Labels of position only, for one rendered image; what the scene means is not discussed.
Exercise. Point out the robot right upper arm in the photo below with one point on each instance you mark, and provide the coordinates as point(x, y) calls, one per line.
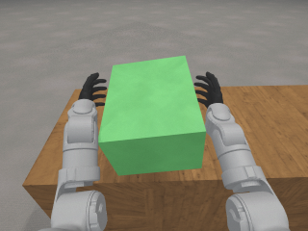
point(255, 211)

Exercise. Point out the robot right hand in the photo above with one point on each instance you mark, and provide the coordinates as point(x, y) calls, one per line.
point(214, 94)

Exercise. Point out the right robot forearm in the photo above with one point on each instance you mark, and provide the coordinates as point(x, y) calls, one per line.
point(239, 170)

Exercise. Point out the carton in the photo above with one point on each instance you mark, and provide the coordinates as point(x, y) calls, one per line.
point(152, 120)

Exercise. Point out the pedestal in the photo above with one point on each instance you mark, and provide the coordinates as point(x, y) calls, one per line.
point(275, 124)

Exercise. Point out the robot left hand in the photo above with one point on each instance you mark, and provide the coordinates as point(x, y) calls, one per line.
point(88, 89)

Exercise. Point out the left robot forearm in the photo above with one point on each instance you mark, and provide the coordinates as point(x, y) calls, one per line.
point(80, 149)

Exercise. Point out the robot left upper arm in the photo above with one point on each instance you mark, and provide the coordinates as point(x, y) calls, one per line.
point(79, 211)

